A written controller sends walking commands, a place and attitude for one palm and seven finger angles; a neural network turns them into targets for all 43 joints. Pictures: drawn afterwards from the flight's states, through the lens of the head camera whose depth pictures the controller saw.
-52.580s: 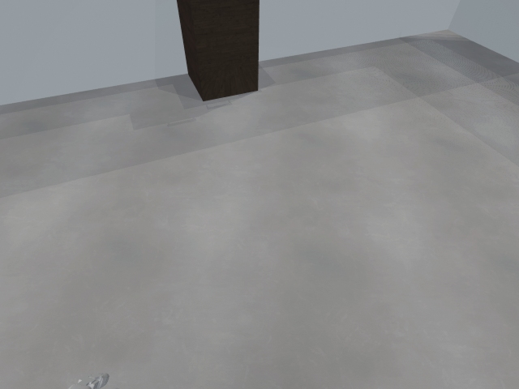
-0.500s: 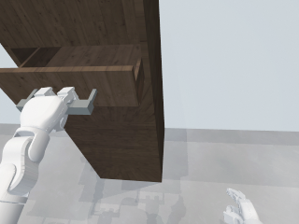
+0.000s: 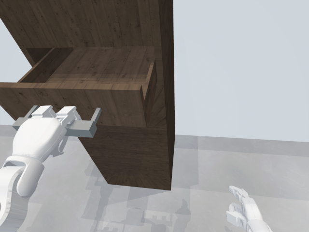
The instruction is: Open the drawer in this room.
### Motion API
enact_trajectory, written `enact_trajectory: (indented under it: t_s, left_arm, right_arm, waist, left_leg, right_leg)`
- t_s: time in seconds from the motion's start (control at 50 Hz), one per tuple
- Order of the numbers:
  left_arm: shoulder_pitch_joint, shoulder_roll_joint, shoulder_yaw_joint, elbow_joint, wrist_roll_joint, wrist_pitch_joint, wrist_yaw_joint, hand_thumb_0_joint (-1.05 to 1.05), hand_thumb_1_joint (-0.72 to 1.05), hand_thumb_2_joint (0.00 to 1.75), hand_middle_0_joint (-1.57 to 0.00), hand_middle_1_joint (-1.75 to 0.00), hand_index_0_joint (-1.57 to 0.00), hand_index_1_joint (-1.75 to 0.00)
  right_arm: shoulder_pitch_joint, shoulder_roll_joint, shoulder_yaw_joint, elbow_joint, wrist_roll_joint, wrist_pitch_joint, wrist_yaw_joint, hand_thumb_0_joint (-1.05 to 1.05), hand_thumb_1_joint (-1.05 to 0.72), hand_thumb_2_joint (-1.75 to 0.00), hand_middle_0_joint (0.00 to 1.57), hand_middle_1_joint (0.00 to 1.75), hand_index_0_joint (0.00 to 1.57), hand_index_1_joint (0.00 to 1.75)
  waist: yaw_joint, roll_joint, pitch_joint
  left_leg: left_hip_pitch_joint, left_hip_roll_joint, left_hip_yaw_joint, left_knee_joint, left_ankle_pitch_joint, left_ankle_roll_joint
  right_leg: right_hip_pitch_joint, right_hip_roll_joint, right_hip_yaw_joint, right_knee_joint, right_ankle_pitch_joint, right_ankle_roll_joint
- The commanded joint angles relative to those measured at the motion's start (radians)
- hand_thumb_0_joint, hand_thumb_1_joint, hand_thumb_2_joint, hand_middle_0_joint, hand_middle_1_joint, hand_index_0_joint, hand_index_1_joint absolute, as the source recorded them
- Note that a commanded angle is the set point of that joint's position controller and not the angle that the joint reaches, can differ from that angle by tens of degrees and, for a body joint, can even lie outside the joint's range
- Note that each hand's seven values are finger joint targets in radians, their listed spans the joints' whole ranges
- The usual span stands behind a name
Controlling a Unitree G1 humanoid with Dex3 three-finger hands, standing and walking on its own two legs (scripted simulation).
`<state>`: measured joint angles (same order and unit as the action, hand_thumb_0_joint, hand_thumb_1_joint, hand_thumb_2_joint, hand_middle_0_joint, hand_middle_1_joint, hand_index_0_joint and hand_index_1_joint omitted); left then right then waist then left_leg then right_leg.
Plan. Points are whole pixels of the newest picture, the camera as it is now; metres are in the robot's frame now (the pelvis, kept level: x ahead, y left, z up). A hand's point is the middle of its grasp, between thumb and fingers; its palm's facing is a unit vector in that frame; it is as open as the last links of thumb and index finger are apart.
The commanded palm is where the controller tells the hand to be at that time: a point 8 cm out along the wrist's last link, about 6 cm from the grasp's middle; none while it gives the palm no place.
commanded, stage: pull the drawer open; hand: left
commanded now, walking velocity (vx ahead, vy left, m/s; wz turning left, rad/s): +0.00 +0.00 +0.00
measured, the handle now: (60, 118) +0.31 +0.26 +0.17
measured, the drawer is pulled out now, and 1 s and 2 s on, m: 0.18 0.28 0.30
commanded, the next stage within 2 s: open the thumb to release the handle in 1.40 s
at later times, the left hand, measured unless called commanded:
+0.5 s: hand (44, 168) +0.20 +0.25 +0.15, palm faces +0.07 -0.06 -1.00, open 6.0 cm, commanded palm +0.15 +0.26 +0.21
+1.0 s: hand (33, 189) +0.15 +0.25 +0.15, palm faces +0.06 -0.06 -1.00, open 6.0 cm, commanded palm +0.09 +0.26 +0.21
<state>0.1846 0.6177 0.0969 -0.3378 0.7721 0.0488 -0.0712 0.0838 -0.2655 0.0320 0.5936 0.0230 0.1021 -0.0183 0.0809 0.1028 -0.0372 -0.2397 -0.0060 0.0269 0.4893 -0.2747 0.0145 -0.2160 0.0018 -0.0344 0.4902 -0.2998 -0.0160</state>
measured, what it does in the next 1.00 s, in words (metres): stands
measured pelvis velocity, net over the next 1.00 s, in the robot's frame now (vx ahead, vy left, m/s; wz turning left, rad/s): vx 0.00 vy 0.01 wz -0.02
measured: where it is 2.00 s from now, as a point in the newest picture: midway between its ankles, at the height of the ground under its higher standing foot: outside the picture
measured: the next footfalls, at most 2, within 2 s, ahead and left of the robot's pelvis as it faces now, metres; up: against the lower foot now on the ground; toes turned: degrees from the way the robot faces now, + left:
none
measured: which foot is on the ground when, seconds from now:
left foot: down 0.00-1.00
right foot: down 0.00-1.00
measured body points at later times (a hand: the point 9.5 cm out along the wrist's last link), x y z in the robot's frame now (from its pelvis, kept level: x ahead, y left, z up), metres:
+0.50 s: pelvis -0.01 +0.00 +0.00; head -0.01 -0.04 +0.45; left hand +0.19 +0.25 +0.20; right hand +0.21 -0.21 -0.09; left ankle -0.01 +0.11 -0.74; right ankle -0.03 -0.11 -0.74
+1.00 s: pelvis +0.00 +0.01 +0.00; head -0.01 -0.03 +0.45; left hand +0.14 +0.25 +0.20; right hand +0.22 -0.21 -0.08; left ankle -0.01 +0.11 -0.74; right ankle -0.03 -0.11 -0.74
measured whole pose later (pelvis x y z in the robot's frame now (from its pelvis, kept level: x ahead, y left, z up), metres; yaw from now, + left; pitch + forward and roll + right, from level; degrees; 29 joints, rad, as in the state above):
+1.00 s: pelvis +0.00 +0.01 +0.00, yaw -1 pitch +1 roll -1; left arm 0.73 0.65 0.21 -0.71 0.71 0.06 0.05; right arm 0.12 -0.29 0.03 0.54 0.03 0.10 -0.01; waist 0.10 0.11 -0.06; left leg -0.24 0.01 0.04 0.54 -0.31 0.02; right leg -0.20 0.01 -0.02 0.49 -0.30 0.00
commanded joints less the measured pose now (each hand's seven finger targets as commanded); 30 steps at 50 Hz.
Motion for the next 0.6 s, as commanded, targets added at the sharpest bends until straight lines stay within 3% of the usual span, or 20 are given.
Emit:
enact_trajectory:
  t_s: [0.0, 0.04, 0.34, 0.4, 0.46, 0.52, 0.58]
  left_arm:
    - [-0.08, 0.279, 0.273, -0.23, -0.018, 0.016, 0.053, 0.0, 0.9, 0.9, -0.4, -1.35, -0.4, -1.35]
    - [-0.063, 0.238, 0.237, -0.24, -0.016, 0.019, 0.053, 0.0, 0.9, 0.9, -0.4, -1.35, -0.4, -1.35]
    - [0.149, 0.252, 0.31, -0.336, -0.05, 0.012, 0.094, 0.0, 0.9, 0.9, -0.4, -1.35, -0.4, -1.35]
    - [0.206, 0.254, 0.33, -0.373, -0.06, 0.014, 0.109, 0.0, 0.9, 0.9, -0.4, -1.35, -0.4, -1.35]
    - [0.222, 0.249, 0.325, -0.376, -0.055, 0.013, 0.117, 0.0, 0.9, 0.9, -0.4, -1.35, -0.4, -1.35]
    - [0.229, 0.24, 0.32, -0.405, -0.057, 0.013, 0.126, 0.0, 0.9, 0.9, -0.4, -1.35, -0.4, -1.35]
    - [0.311, 0.234, 0.329, -0.437, -0.058, 0.014, 0.142, 0.0, 0.9, 0.9, -0.4, -1.35, -0.4, -1.35]
  right_arm:
    - [-0.156, -0.102, -0.035, -0.172, -0.005, -0.051, -0.008, 0.0, -0.9, -0.9, 0.2, 0.3, 0.2, 0.3]
    - [-0.156, -0.091, -0.03, -0.176, -0.006, -0.051, -0.004, 0.0, -0.9, -0.9, 0.2, 0.3, 0.2, 0.3]
    - [-0.153, -0.098, -0.03, -0.193, -0.006, -0.063, -0.008, 0.0, -0.9, -0.9, 0.2, 0.3, 0.2, 0.3]
    - [-0.159, -0.105, -0.032, -0.199, -0.002, -0.067, -0.008, 0.0, -0.9, -0.9, 0.2, 0.3, 0.2, 0.3]
    - [-0.147, -0.103, -0.031, -0.196, -0.005, -0.065, -0.01, 0.0, -0.9, -0.9, 0.2, 0.3, 0.2, 0.3]
    - [-0.152, -0.102, -0.029, -0.2, -0.005, -0.071, -0.009, 0.0, -0.9, -0.9, 0.2, 0.3, 0.2, 0.3]
    - [-0.136, -0.108, -0.035, -0.209, -0.004, -0.074, -0.007, 0.0, -0.9, -0.9, 0.2, 0.3, 0.2, 0.3]
  waist:
    - [0.046, -0.045, -0.248]
    - [0.043, -0.034, -0.213]
    - [0.052, -0.049, -0.155]
    - [0.058, -0.01, -0.17]
    - [0.052, -0.024, -0.142]
    - [0.052, -0.013, -0.152]
    - [0.06, -0.011, -0.172]
  left_leg:
    - [0.104, -0.014, -0.008, -0.014, 0.446, 0.004]
    - [0.095, -0.011, -0.005, -0.022, 0.432, 0.001]
    - [0.069, -0.004, -0.004, -0.023, 0.337, -0.002]
    - [0.084, 0.002, -0.004, -0.018, 0.358, -0.005]
    - [0.073, 0.002, -0.004, -0.018, 0.332, -0.005]
    - [0.075, 0.004, -0.005, -0.018, 0.319, -0.008]
    - [0.085, 0.01, -0.005, -0.012, 0.354, -0.009]
  right_leg:
    - [0.135, 0.009, 0.004, -0.038, 0.423, 0.006]
    - [0.11, 0.008, -0.007, -0.039, 0.394, 0.008]
    - [0.086, 0.003, -0.005, -0.055, 0.33, 0.015]
    - [0.09, 0.005, -0.001, -0.058, 0.339, 0.013]
    - [0.066, 0.004, -0.003, -0.06, 0.312, 0.016]
    - [0.063, 0.002, -0.007, -0.06, 0.291, 0.016]
    - [0.069, 0.001, -0.006, -0.054, 0.322, 0.018]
